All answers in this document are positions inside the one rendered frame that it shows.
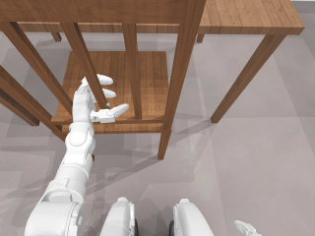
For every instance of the robot left hand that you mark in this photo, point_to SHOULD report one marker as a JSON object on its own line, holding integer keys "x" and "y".
{"x": 84, "y": 101}

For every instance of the left robot shin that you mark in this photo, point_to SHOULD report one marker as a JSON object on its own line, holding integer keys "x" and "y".
{"x": 131, "y": 230}

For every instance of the robot left forearm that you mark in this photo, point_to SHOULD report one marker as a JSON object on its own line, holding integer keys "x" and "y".
{"x": 69, "y": 184}

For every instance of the chair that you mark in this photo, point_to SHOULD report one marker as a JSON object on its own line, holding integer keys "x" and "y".
{"x": 140, "y": 78}

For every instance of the table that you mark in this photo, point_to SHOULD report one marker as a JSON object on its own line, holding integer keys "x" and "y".
{"x": 275, "y": 19}

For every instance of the robot right hand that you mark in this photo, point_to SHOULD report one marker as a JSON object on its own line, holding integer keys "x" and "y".
{"x": 246, "y": 228}

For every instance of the left robot upper arm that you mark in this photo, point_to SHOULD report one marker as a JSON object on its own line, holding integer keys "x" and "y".
{"x": 57, "y": 219}

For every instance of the robot right thigh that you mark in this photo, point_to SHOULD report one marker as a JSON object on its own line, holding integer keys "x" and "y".
{"x": 188, "y": 218}

